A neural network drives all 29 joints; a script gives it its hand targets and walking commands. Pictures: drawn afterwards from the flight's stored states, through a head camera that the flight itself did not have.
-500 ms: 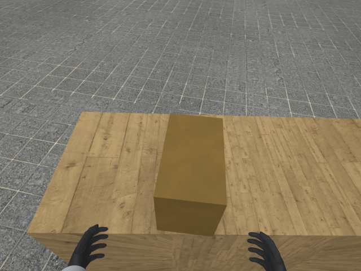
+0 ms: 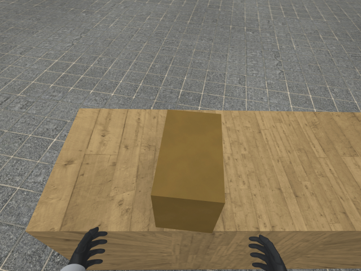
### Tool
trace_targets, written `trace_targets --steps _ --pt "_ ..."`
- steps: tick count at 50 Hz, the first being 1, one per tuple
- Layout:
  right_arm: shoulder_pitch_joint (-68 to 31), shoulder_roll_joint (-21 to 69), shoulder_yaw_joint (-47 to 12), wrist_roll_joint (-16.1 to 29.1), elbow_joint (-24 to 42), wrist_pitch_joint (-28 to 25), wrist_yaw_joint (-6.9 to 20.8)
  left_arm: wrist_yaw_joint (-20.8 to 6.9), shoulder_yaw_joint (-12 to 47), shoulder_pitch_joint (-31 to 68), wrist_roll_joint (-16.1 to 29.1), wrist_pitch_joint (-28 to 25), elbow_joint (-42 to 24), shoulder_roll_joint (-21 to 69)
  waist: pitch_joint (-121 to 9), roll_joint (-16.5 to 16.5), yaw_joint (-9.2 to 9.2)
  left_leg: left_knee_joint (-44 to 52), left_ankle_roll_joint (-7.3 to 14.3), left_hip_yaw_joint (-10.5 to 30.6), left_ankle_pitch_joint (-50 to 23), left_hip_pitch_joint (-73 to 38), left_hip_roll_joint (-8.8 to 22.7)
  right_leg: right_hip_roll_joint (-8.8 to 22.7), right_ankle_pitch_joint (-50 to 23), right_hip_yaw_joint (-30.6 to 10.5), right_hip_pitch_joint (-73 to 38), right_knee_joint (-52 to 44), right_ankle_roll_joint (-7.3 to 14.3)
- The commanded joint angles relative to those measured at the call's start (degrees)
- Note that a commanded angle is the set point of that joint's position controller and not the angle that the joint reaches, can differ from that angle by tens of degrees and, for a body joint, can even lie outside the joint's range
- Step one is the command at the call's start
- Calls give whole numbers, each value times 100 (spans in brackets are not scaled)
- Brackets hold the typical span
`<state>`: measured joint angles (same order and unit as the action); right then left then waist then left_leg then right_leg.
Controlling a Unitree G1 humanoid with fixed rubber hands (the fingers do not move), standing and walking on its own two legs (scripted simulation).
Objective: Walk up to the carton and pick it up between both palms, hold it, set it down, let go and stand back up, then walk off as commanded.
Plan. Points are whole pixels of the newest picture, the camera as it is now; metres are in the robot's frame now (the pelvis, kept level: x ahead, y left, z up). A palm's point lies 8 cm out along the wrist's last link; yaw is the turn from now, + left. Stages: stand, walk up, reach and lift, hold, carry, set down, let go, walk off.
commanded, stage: set down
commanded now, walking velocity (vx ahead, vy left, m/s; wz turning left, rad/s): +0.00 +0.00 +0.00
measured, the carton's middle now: (189, 169) +0.42 -0.02 -0.09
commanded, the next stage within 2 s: let go in 0.12 s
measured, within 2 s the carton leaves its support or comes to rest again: neither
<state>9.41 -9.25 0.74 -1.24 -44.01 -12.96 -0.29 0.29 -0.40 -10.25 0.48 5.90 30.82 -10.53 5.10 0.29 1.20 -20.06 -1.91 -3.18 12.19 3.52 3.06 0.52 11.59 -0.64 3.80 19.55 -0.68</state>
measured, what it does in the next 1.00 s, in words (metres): stands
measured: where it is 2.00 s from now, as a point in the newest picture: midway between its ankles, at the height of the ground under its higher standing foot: outside the picture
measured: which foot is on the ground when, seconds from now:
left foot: down 0.00-1.00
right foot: down 0.00-1.00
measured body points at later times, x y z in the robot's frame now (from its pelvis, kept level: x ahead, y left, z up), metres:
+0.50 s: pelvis -0.01 -0.01 +0.00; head +0.00 +0.00 +0.45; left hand +0.16 +0.22 -0.09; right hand +0.16 -0.24 -0.09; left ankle -0.01 +0.13 -0.75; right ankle -0.01 -0.13 -0.75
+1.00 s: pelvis +0.00 +0.00 -0.01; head -0.01 +0.01 +0.44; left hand +0.09 +0.32 -0.12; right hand +0.10 -0.31 -0.12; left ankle -0.01 +0.13 -0.75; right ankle -0.01 -0.13 -0.75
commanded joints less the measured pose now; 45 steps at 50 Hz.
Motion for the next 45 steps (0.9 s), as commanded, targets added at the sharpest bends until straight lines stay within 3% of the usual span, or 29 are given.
trace_targets --steps 1,3,4,5,6,8,9,12,14,19,21,22,24,26,29,30,31,32,34,35,36,37,38,39,40,42,43,44,45 --pt "-365 -474 206 -19 715 -206 -43 -5 -186 347 -18 -105 -897 -520 -664 108 -69 -2 -107 -138 -1623 -667 -298 -168 -885 232 440 -370 128" --pt "-383 -504 202 -57 833 -173 -66 -61 -194 316 54 -82 -815 -504 -531 -191 -19 51 -77 -163 -1538 -596 -305 -179 -871 211 435 -369 94" --pt "-318 -453 171 -28 832 -159 -46 2 -175 334 1 -56 -911 -509 -646 -25 -42 77 -43 -172 -1308 -583 -308 -171 -610 194 530 -433 130" --pt "-374 -547 157 -26 781 -106 28 40 -216 351 -87 -33 -745 -489 -721 138 105 104 -67 -170 -1218 -554 -310 -173 -498 187 427 -315 150" --pt "-457 -563 312 -18 698 -109 50 61 -120 471 -77 -7 -698 -447 -672 223 14 75 -94 -184 -1117 -507 -304 -189 -477 260 494 -299 156" --pt "-506 -477 186 -112 1032 -133 -39 33 -218 483 82 -35 -887 -551 -703 -186 84 72 -14 -262 -1136 -452 -304 -193 -538 232 416 -333 64" --pt "-352 -592 261 -85 1047 -74 -9 33 -204 424 81 0 -842 -548 -701 -271 -9 47 -15 -280 -1151 -499 -287 -180 -563 224 437 -346 91" --pt "-424 -637 244 -15 601 -34 54 81 -164 406 -70 58 -829 -456 -649 160 7 41 -77 -222 -1260 -507 -310 -193 -690 230 461 -273 121" --pt "-377 -633 248 -16 865 -84 11 77 -282 498 -51 22 -1020 -587 -813 -118 -18 -25 -9 -200 -1228 -529 -308 -186 -848 210 419 -287 64" --pt "-379 -599 196 29 671 -54 0 56 -237 371 -107 106 -844 -522 -807 54 -40 -4 -31 -157 -1254 -574 -326 -163 -833 206 462 -286 100" --pt "-460 -610 278 -14 820 52 33 92 -298 485 -91 180 -812 -603 -579 84 -34 91 -27 -194 -741 -422 -314 -179 -315 243 592 -273 113" --pt "-420 -676 247 -47 785 77 48 103 -299 376 -66 179 -840 -596 -590 -152 28 53 4 -194 -958 -372 -303 -184 -537 264 553 -222 81" --pt "-436 -685 269 -32 751 96 87 109 -286 433 -113 168 -948 -553 -635 51 24 24 -33 -197 -1051 -490 -281 -199 -556 269 576 -171 74" --pt "-404 -632 302 -45 978 107 50 62 -305 371 -4 181 -880 -624 -637 -155 33 44 -9 -212 -918 -384 -301 -183 -472 259 535 -218 107" --pt "-525 -731 363 -58 566 180 124 146 -219 450 -129 220 -841 -527 -536 109 32 77 -46 -172 -821 -345 -278 -218 -299 280 660 -166 144" --pt "-549 -689 334 -14 733 121 89 115 -123 475 -47 175 -975 -476 -648 118 -64 -17 -20 -158 -846 -436 -276 -187 -354 232 720 -224 147" --pt "33 -1817 454 -172 285 548 15 210 -472 60 -304 -241 -362 -1729 -1063 -218 117 -400 226 290 -975 502 205 491 -515 -214 302 203 141" --pt "-40 -1689 439 -117 301 738 -17 200 -430 0 -277 -443 -225 -1616 -1370 -854 -7 -459 270 261 -713 221 241 458 -555 -244 442 230 173" --pt "-384 -1882 413 -83 273 880 17 186 -331 104 -254 -574 8 -1451 -860 -298 -16 -449 272 285 -503 633 253 463 -368 -272 796 266 120" --pt "-350 -1793 412 -71 300 907 17 169 -333 243 -313 -604 87 -1565 -686 -266 -112 -600 295 293 -465 595 198 559 -410 -329 1033 186 146" --pt "-27 -1930 355 -37 151 919 18 75 -277 212 -270 -702 89 -1503 -863 94 11 -491 274 304 -275 846 228 545 -460 -344 747 256 127" --pt "-154 -1805 311 -98 79 974 1 12 -237 349 -256 -755 243 -1475 -784 -122 -61 -555 313 216 -379 781 215 539 -450 -237 922 294 122" --pt "-88 -1749 316 -78 88 1020 -13 32 -266 291 -243 -776 333 -1699 -979 13 -158 -617 403 355 -516 646 254 563 -673 -285 942 414 178" --pt "-145 -1696 258 -42 32 1052 58 -12 -286 227 -240 -825 467 -1811 -1108 -373 -5 -616 398 365 -643 653 322 514 -709 -185 740 553 167" --pt "-126 -1814 259 -11 -34 1046 112 29 -233 232 -209 -805 547 -1828 -1123 -52 -98 -553 421 341 -572 800 268 534 -923 -192 674 520 194" --pt "-127 -2103 298 -81 -186 1043 74 -6 -214 42 -227 -814 874 -1810 -918 55 -4 -536 418 378 -509 857 210 494 -660 -170 783 540 163" --pt "-29 -1990 215 -57 -208 1081 108 10 -139 31 -217 -837 938 -1827 -780 -270 -8 -463 458 549 -647 884 286 569 -546 -229 761 437 219" --pt "-134 -2160 225 -15 -243 1134 154 6 -149 187 -252 -802 1038 -1987 -782 36 -54 -528 434 429 -702 788 267 600 -726 -156 871 433 236" --pt "-3 -2079 148 -34 -303 1143 132 -19 -179 218 -222 -780 1041 -2085 -769 -43 -59 -377 444 405 -460 868 245 517 -495 -239 852 403 182"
